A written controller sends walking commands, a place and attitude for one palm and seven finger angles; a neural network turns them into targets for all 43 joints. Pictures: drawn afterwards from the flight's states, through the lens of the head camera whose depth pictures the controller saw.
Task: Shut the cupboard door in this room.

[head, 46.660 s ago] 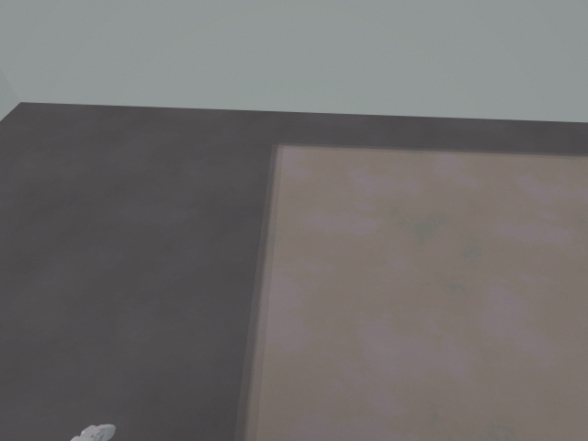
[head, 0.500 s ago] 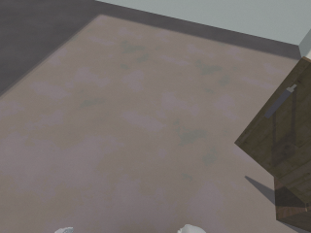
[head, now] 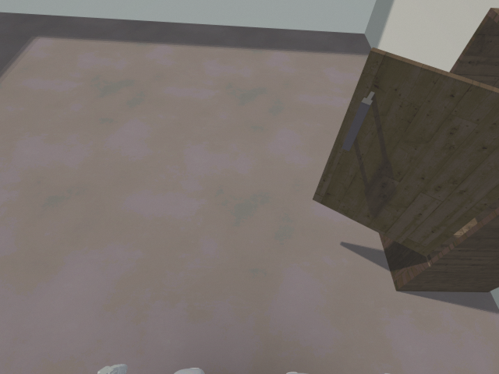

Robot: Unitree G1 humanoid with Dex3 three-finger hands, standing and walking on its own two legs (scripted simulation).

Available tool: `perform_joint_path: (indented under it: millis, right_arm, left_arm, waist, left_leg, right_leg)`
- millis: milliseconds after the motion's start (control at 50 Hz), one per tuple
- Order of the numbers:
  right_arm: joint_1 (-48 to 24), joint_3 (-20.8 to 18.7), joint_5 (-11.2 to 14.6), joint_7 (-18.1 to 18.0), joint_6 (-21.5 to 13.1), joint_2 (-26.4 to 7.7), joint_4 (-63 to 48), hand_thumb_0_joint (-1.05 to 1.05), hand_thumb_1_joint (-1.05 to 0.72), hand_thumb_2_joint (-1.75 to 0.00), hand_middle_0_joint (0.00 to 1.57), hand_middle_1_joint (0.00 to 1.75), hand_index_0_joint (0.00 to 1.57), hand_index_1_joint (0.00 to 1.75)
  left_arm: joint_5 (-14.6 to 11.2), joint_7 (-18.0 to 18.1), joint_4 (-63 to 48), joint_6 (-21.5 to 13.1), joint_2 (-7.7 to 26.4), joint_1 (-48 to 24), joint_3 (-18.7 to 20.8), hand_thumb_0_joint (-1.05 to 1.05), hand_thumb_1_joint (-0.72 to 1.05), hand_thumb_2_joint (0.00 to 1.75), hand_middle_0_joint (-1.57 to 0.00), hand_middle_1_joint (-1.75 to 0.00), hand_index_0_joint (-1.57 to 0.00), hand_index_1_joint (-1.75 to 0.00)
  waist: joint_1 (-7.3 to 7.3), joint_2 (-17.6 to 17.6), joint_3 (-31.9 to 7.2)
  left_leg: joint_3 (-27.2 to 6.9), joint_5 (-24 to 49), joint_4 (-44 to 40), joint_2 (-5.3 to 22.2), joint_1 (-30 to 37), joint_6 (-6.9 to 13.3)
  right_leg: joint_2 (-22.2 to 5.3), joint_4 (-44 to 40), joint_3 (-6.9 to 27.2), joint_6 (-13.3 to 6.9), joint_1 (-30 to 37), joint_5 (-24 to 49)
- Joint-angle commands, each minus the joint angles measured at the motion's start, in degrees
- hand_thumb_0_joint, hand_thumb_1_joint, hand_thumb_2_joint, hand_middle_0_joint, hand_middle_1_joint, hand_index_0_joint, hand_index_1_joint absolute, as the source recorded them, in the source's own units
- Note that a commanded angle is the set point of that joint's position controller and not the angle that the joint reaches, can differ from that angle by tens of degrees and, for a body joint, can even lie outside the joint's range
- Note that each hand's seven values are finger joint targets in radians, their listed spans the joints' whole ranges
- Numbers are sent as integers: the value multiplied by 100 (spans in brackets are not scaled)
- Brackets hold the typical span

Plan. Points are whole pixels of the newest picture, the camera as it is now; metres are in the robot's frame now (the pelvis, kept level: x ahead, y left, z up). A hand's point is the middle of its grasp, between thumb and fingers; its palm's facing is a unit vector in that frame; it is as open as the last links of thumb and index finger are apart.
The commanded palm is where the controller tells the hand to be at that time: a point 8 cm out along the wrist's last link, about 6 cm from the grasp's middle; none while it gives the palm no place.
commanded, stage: turn to face it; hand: left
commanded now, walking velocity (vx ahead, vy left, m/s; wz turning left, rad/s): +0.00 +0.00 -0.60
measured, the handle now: (358, 121) +0.72 -0.25 -0.04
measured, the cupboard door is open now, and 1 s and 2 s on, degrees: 58 58 58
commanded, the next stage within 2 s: take the last steps up to it in 0.78 s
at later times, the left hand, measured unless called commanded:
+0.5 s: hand out of the picture +0.13 +0.16 -0.15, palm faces -0.25 -0.93 -0.26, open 7.4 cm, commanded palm none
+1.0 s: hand (184, 345) +0.19 +0.13 -0.15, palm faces -0.43 -0.87 -0.24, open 7.4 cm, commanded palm none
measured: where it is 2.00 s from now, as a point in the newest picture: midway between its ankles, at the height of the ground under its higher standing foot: outside the picture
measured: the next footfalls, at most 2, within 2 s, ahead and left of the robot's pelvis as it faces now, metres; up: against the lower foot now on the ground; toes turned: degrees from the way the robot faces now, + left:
right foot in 0.28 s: +0.01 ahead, -0.14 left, +0.00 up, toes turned -14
left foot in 0.62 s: +0.11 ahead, +0.09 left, +0.00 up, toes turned -16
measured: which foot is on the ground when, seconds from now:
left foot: down 0.00-0.28, up 0.30-0.60, down 0.62-0.96, up 0.98-1.00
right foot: up 0.00-0.26, down 0.28-0.62, up 0.64-0.94, down 0.96-1.00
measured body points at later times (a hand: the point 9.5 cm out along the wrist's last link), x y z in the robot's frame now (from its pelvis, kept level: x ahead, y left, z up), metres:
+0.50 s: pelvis +0.00 -0.02 +0.01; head +0.04 -0.04 +0.46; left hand +0.15 +0.21 -0.13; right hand +0.01 -0.30 -0.13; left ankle +0.05 +0.10 -0.67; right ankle -0.03 -0.13 -0.72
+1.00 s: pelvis +0.01 -0.02 +0.01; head +0.03 -0.03 +0.45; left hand +0.21 +0.17 -0.13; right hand -0.09 -0.25 -0.15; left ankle +0.07 +0.09 -0.71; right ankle -0.06 -0.12 -0.73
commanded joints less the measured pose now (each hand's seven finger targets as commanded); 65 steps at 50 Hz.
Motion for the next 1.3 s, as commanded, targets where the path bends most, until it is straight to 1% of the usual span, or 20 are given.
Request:
perform_joint_path:
  millis: [0, 220, 260, 320, 380, 540, 560, 600, 620, 700, 880, 920, 940, 1000, 1080, 1200, 1220, 1240, 1260, 1280]
  right_arm:
    - [323, -287, -79, -127, -120, -1297, -313, 0, -90, -90, 20, 30, 20, 30]
    - [217, -394, 11, -31, 22, -1199, -107, 0, -90, -90, 20, 30, 20, 30]
    - [-246, -258, 63, 24, 59, -520, -517, 0, -90, -90, 20, 30, 20, 30]
    - [-322, -270, 56, -83, 115, -754, -405, 0, -90, -90, 20, 30, 20, 30]
    - [-107, -227, 52, -33, 122, -591, -191, 0, -90, -90, 20, 30, 20, 30]
    - [379, -189, 98, -60, 21, -448, -46, 0, -90, -90, 20, 30, 20, 30]
    - [581, -204, 83, -78, -39, -592, 29, 0, -90, -90, 20, 30, 20, 30]
    - [713, -329, -34, -123, -61, -1451, -60, 0, -90, -90, 20, 30, 20, 30]
    - [690, -297, -61, -154, -80, -1409, -37, 0, -90, -90, 20, 30, 20, 30]
    - [113, -176, -75, -172, -71, -961, -72, 0, -90, -90, 20, 30, 20, 30]
    - [443, -294, -19, -117, 16, -1016, 384, 0, -90, -90, 20, 30, 20, 30]
    - [370, -273, 46, -49, 36, -750, 348, 0, -90, -90, 20, 30, 20, 30]
    - [94, -181, 57, -4, 20, -345, 141, 0, -90, -90, 20, 30, 20, 30]
    - [-296, -238, -19, 43, 36, -590, 109, 0, -90, -90, 20, 30, 20, 30]
    - [-25, -188, -26, 142, -60, -332, 300, 0, -90, -90, 20, 30, 20, 30]
    - [816, -177, -27, 104, -244, -287, 583, 0, -90, -90, 20, 30, 20, 30]
    - [1333, -241, -53, 60, -294, -607, 747, 0, -90, -90, 20, 30, 20, 30]
    - [1942, -370, -164, -5, -335, -1218, 871, 0, -90, -90, 20, 30, 20, 30]
    - [2163, -381, -154, -67, -288, -1414, 858, 0, -90, -90, 20, 30, 20, 30]
    - [1896, -361, -128, -87, -270, -1326, 832, 0, -90, -90, 20, 30, 20, 30]
  left_arm:
    - [25, -104, -612, -165, 706, -318, 277, 0, 90, 90, -20, -30, -20, -30]
    - [-16, -121, -414, -217, 586, 227, 188, 0, 90, 90, -20, -30, -20, -30]
    - [48, 10, -266, -324, 1552, 677, 364, 0, 90, 90, -20, -30, -20, -30]
    - [0, 167, -300, -331, 1243, 293, 322, 0, 90, 90, -20, -30, -20, -30]
    - [3, 167, -394, -359, 1012, 25, 226, 0, 90, 90, -20, -30, -20, -30]
    - [10, 150, -321, -286, 1071, -144, 262, 0, 90, 90, -20, -30, -20, -30]
    - [-31, 137, -342, -256, 895, -152, 225, 0, 90, 90, -20, -30, -20, -30]
    - [-69, 73, -461, -214, 457, 185, 121, 0, 90, 90, -20, -30, -20, -30]
    - [1, 87, -458, -183, 599, 22, 130, 0, 90, 90, -20, -30, -20, -30]
    - [-9, -38, -238, -150, 420, -15, 157, 0, 90, 90, -20, -30, -20, -30]
    - [-26, -10, -12, -208, 242, 167, 55, 0, 90, 90, -20, -30, -20, -30]
    - [32, 7, 126, -292, 702, 585, 144, 0, 90, 90, -20, -30, -20, -30]
    - [73, 37, 232, -342, 1219, 772, 241, 0, 90, 90, -20, -30, -20, -30]
    - [7, 117, 267, -452, 923, 591, 193, 0, 90, 90, -20, -30, -20, -30]
    - [22, 119, 342, -625, 677, 458, 100, 0, 90, 90, -20, -30, -20, -30]
    - [-16, 72, 594, -596, 667, 411, 131, 0, 90, 90, -20, -30, -20, -30]
    - [-15, 42, 571, -562, 419, 491, 84, 0, 90, 90, -20, -30, -20, -30]
    - [-67, -5, 463, -544, 65, 687, 12, 0, 90, 90, -20, -30, -20, -30]
    - [-14, -24, 288, -568, 221, 420, 6, 0, 90, 90, -20, -30, -20, -30]
    - [52, -27, 303, -542, 258, 179, 36, 0, 90, 90, -20, -30, -20, -30]
  waist:
    - [-84, 1400, -386]
    - [118, 1075, -707]
    - [456, -1636, -538]
    - [234, -1393, -685]
    - [22, -830, -761]
    - [-177, -635, -665]
    - [-239, -270, -727]
    - [-204, 1940, -727]
    - [-249, 1834, -624]
    - [36, 1130, -451]
    - [11, 1172, -781]
    - [221, 80, -823]
    - [371, -1412, -488]
    - [290, -1371, 114]
    - [17, -748, 3]
    - [-359, -294, -100]
    - [-512, 628, -323]
    - [-661, 2073, -541]
    - [-735, 1706, -496]
    - [-622, 1354, -224]
  left_leg:
    - [-1865, 252, -2167, 1981, 560, 1000]
    - [268, 1155, -466, 1446, 446, 347]
    - [713, -2110, 1817, 137, -1536, -290]
    - [-427, -1401, 3044, 270, -1873, -271]
    - [-221, -839, 2579, 171, -1264, -361]
    - [-50, 24, -430, -214, 561, -213]
    - [-224, 449, -1183, -13, 1250, -130]
    - [-2433, 1137, -1992, 2208, 1510, 966]
    - [-2660, 1199, -2036, 2339, 1146, 1220]
    - [-976, 1758, -1792, 1433, 936, 981]
    - [-468, 1534, -1214, 1339, 930, 758]
    - [44, -621, -412, 784, -198, 280]
    - [671, -1976, 803, -31, -1477, -86]
    - [-298, -1319, 2554, 101, -2138, -11]
    - [69, -669, 1738, 152, -1274, -118]
    - [400, 235, -678, -148, 1181, -54]
    - [-397, -355, -1172, 297, 1969, 77]
    - [-2312, -1233, -1993, 1748, 2583, 631]
    - [-3384, -1868, -2571, 2387, 2336, 1097]
    - [-3175, -2178, -2704, 2343, 1748, 1098]
  right_leg:
    - [-225, 2580, -259, 15, -987, -581]
    - [-147, -1546, -1022, -156, 1324, 1146]
    - [-2259, -2639, 1870, -1086, 1979, 2806]
    - [-1913, -2279, 1624, -1390, 1860, 3281]
    - [-1468, -1999, 793, -1207, 1590, 3894]
    - [-1177, -1685, 1143, -924, 651, 2770]
    - [-888, -1357, 933, -653, 182, 2280]
    - [151, 747, -333, -92, -847, -1023]
    - [-3, 1670, -116, -74, -874, -1155]
    - [-237, 1972, -381, 48, -654, -340]
    - [-64, -1154, -966, -113, 1008, 758]
    - [-742, -2553, -11, -416, 2200, 416]
    - [-1943, -3204, 1698, -1028, 2445, -321]
    - [-1899, -3393, 1810, -1494, 1714, -664]
    - [-1481, -3024, 574, -1356, 1483, 1206]
    - [-1072, -2271, 235, -1002, 360, 246]
    - [-655, -1215, 18, -800, -226, -59]
    - [7, 495, -770, -472, -1186, -630]
    - [36, 1592, -542, -477, -1562, -938]
    - [-260, 2324, -320, -504, -1709, -571]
